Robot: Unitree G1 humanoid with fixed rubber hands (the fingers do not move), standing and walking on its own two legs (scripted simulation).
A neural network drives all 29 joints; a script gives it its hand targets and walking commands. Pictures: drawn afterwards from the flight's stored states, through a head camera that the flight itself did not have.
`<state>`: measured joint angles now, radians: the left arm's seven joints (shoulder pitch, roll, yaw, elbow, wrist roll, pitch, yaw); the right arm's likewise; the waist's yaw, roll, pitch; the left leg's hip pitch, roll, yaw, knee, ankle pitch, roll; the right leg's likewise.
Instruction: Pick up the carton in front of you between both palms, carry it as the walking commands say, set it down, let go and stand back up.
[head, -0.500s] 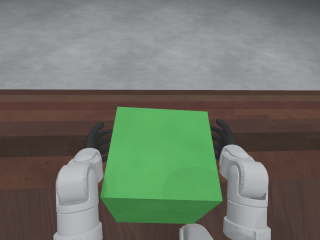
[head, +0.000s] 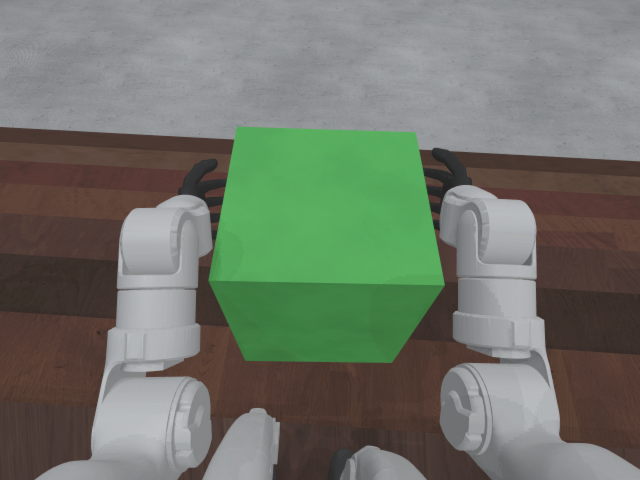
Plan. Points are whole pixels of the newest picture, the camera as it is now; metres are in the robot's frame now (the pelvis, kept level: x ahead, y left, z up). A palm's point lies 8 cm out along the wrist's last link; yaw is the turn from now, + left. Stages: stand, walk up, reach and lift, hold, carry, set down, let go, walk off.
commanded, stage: carry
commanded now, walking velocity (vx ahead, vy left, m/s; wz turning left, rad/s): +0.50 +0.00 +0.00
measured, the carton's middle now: (322, 257) +0.37 +0.01 +0.01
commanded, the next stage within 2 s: none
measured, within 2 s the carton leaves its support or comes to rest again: neither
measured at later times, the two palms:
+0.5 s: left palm (236, 78) +0.74 +0.19 -0.02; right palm (399, 90) +0.72 -0.11 -0.01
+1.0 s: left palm (217, 73) +1.05 +0.32 -0.24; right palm (325, 56) +1.09 +0.03 -0.22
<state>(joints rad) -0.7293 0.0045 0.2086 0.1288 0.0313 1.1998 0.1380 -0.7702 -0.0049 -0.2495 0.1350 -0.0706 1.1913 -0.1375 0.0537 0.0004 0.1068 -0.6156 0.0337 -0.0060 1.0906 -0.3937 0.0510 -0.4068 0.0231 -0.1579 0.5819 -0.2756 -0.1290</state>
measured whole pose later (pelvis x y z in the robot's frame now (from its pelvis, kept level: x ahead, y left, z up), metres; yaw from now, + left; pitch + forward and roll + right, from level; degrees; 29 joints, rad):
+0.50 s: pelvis +0.36 +0.08 -0.19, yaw -2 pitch +0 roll -3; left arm -0.83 0.04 0.20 0.23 0.04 1.28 0.13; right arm -0.83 -0.04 -0.23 0.23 -0.06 1.24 -0.13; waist -0.07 0.03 -0.03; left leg -0.41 -0.09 0.12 0.77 -0.35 0.17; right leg -0.43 0.06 0.06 1.75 -0.63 0.00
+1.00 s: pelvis +0.71 +0.13 -0.36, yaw +1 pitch +1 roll -1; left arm -0.64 -0.01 0.13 0.07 0.06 1.13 0.17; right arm -0.65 0.01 -0.27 0.11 -0.03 1.05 -0.10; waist 0.13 -0.10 0.02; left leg -0.65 -0.15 0.05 1.79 -0.57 0.01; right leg -0.32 0.15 -0.08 0.68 -0.30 -0.20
